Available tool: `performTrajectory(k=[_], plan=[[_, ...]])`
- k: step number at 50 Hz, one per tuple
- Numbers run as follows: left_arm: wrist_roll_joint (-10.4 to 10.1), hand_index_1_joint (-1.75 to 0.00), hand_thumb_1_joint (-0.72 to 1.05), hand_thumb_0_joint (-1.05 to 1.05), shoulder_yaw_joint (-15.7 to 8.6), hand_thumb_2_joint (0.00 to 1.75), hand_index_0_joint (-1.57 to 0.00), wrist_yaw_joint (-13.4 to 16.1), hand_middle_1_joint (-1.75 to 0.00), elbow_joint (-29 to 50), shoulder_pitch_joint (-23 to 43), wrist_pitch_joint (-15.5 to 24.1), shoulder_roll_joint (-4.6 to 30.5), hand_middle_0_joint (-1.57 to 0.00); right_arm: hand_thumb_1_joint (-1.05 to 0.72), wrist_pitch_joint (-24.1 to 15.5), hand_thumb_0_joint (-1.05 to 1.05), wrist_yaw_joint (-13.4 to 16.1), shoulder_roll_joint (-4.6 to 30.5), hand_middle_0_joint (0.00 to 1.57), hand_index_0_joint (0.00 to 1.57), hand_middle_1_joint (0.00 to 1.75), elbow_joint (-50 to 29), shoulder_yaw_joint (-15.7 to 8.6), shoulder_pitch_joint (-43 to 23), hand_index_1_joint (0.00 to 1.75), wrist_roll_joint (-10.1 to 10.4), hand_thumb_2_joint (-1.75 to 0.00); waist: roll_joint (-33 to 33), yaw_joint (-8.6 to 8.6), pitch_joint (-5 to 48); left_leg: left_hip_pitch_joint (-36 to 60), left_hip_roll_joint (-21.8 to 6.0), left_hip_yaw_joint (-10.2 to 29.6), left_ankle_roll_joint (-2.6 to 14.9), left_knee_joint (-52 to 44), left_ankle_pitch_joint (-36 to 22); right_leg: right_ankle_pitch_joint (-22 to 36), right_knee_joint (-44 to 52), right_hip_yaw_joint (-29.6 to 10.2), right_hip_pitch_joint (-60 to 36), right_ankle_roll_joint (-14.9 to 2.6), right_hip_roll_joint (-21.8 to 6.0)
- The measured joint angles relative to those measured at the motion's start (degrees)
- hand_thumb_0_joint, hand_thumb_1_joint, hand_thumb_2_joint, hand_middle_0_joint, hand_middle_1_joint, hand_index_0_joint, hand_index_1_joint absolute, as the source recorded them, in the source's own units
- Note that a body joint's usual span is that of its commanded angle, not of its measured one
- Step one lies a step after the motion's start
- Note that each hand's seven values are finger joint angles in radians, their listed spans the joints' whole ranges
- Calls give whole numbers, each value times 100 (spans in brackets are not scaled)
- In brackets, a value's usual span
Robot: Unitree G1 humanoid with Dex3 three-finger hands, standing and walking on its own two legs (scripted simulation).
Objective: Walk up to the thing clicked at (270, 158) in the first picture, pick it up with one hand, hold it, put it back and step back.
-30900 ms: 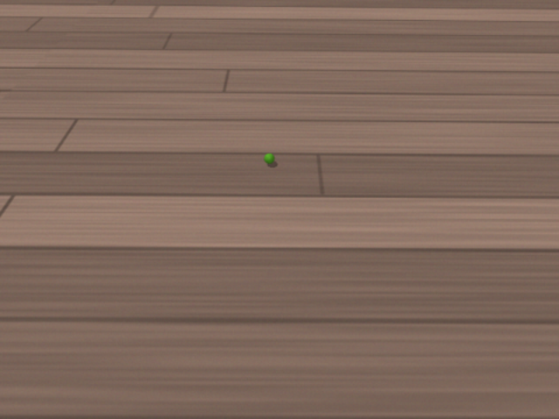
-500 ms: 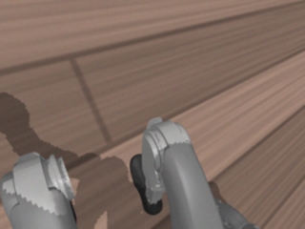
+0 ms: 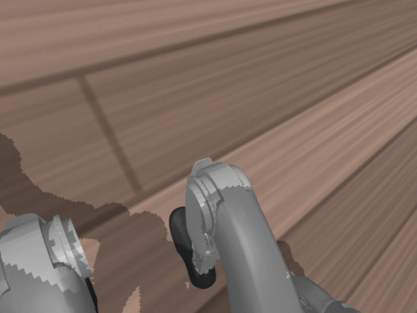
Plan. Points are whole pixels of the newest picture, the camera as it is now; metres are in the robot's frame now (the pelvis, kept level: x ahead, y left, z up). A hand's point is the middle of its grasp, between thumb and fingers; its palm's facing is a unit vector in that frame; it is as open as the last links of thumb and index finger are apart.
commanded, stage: open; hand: left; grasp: from above
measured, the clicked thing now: out of the picture +0.45 +0.32 -0.27
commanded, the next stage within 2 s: withdraw in 0.90 s
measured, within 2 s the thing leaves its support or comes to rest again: neither
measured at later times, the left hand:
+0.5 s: hand out of the picture +0.43 +0.32 -0.25, palm faces -0.44 -0.17 -0.88, open 11.6 cm
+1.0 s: hand out of the picture +0.43 +0.32 -0.25, palm faces -0.45 -0.16 -0.88, open 13.8 cm
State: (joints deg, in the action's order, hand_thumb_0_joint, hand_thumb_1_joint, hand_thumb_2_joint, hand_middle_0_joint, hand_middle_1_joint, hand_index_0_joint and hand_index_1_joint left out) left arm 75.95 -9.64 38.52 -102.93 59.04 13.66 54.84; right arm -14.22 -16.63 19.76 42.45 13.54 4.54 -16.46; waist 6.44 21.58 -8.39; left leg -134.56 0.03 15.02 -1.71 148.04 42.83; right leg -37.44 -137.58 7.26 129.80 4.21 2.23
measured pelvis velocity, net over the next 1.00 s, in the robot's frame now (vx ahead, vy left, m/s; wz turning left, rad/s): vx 0.00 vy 0.00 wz -0.01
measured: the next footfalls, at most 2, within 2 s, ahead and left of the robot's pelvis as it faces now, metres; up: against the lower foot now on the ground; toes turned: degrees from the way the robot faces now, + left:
none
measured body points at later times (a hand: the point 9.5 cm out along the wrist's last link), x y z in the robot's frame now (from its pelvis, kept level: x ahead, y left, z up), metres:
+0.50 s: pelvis +0.00 +0.00 +0.00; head +0.27 +0.13 +0.34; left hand +0.45 +0.33 -0.20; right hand +0.05 -0.26 -0.05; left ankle +0.06 +0.13 -0.26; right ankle +0.12 -0.13 -0.26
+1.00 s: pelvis +0.00 +0.00 +0.00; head +0.27 +0.13 +0.34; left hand +0.45 +0.33 -0.20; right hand +0.05 -0.26 -0.05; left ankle +0.06 +0.13 -0.26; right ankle +0.12 -0.13 -0.26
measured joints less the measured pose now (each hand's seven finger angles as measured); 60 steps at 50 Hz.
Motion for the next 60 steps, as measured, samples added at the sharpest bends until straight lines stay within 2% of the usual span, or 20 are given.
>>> performTrajectory(k=[3, 9, 18, 39, 55, 60], plan=[[-17, -40, 34, 1, -50, 29, -91, 20, -45, -38, 5, 36, 50, -89, -91, -9, 0, 14, 22, 20, 20, 30, -18, 29, -11, 30, -4, -90, 15, 10, -21, 8, -6, 16, 3, 3, -9, 19, 13, 14, -12, 1, 10], [0, -45, 32, 1, 16, 34, -82, -5, -52, -59, 12, 58, 69, -83, -91, -23, 0, 20, 46, 20, 20, 30, -40, 68, 3, 30, -13, -90, 49, 12, -36, 38, -1, 26, 5, 9, -22, 30, 19, 26, -54, -18, 9], [-56, -58, 8, 0, 170, 51, -59, 6, -62, 5, 40, 13, 97, -60, -90, -124, 0, -19, 58, 20, 20, 30, -40, 83, -14, 30, -8, -90, 82, 1, -51, 33, 4, 41, 24, 21, -27, 33, 33, 42, -79, -10, 11], [-114, -91, -36, 0, 144, 85, -20, -88, -93, 105, -9, 2, 124, -20, -90, -147, 0, -81, 19, 20, 20, 30, -107, 133, -28, 30, 5, -90, 75, -14, -51, 44, 26, 53, 46, -13, -8, -12, 91, 67, -141, -20, -15], [-87, -102, -46, 0, 102, 94, -10, -73, -104, 158, -6, 20, 195, -9, -90, -137, 0, -46, 47, 20, 20, 30, -138, 158, 16, 30, 5, -89, 95, 12, -110, 36, 11, 59, 40, -39, -26, 23, 120, 72, -119, -7, -4], [-131, -101, -48, 0, 27, 96, -10, -186, -103, 764, -157, -63, 35, -9, -91, -143, 0, -74, 45, 20, 20, 30, -123, 29, 132, 30, 58, -90, 41, -86, -15, 21, 19, 46, 12, -70, -2, -9, 125, 68, -93, -57, -25]])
